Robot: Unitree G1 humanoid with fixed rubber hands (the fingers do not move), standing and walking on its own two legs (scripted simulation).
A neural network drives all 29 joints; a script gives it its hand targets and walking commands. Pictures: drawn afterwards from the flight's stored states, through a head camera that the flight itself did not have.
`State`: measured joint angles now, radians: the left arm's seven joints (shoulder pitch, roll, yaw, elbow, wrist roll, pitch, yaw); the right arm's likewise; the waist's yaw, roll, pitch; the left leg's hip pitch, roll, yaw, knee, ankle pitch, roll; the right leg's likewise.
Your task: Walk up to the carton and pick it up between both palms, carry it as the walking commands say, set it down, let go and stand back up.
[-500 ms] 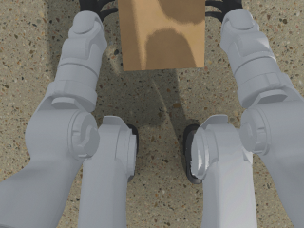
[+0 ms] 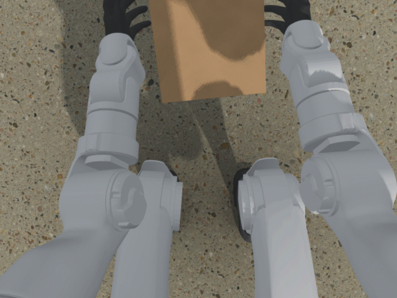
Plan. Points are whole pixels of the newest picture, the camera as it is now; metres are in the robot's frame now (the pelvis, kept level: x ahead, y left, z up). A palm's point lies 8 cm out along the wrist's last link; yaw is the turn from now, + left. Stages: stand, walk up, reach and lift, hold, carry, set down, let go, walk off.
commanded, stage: reach and lift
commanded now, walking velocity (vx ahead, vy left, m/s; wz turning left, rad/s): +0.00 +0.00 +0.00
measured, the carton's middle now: (205, 30) +0.56 -0.01 -0.22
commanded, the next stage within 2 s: none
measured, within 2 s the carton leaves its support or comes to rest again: neither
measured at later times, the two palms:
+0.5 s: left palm (102, 27) +0.51 +0.12 -0.05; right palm (315, 16) +0.52 -0.14 -0.07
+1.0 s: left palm (64, 19) +0.49 +0.13 +0.03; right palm (345, 5) +0.50 -0.14 +0.01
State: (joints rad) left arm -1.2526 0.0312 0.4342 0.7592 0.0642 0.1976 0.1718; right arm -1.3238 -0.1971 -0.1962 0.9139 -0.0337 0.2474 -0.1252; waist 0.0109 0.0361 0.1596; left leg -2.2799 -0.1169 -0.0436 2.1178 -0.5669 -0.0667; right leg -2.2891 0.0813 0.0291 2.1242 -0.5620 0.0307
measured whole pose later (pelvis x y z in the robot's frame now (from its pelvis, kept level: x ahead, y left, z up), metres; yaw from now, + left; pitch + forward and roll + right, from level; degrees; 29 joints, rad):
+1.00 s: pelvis +0.00 +0.00 +0.10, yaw -1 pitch +44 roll +1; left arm -1.03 -0.11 0.53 0.68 0.22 0.24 0.15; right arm -1.07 -0.03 -0.36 0.81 -0.21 0.31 -0.15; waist 0.03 0.01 -0.14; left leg -2.03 -0.14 -0.09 1.80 -0.53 -0.07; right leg -2.05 0.13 0.06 1.80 -0.52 0.04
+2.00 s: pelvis +0.04 +0.00 +0.22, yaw -1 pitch +36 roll -1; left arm -0.75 -0.20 0.48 0.62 0.25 0.20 0.15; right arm -0.77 0.08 -0.38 0.72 -0.23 0.26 -0.13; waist 0.04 0.02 -0.21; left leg -1.54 -0.14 -0.13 1.40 -0.48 -0.04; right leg -1.54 0.13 0.10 1.38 -0.47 0.03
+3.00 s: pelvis +0.07 +0.00 +0.34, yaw -1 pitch +20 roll +0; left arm -0.50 -0.24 0.44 0.56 0.30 0.24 0.10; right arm -0.50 0.17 -0.35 0.61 -0.31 0.30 -0.09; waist 0.04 0.01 -0.12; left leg -0.83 -0.10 -0.15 0.80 -0.30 -0.02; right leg -0.84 0.09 0.15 0.81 -0.30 0.01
